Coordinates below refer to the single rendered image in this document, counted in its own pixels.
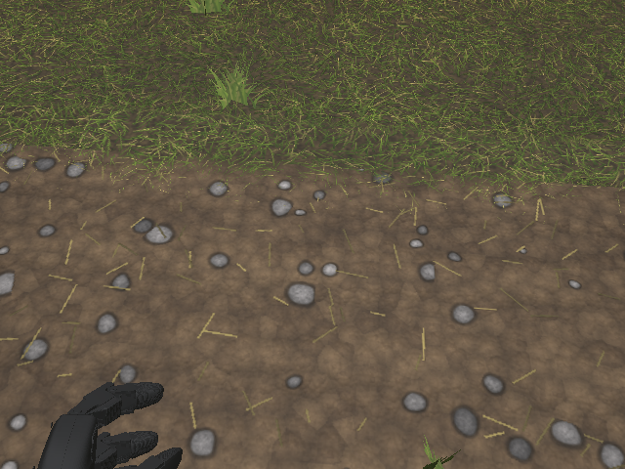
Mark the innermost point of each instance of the robot left hand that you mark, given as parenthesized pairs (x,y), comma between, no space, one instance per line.
(74,442)

